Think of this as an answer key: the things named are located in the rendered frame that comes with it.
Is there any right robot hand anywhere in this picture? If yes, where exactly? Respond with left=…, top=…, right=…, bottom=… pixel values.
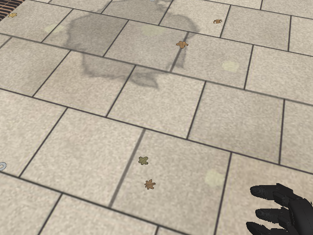
left=246, top=183, right=313, bottom=235

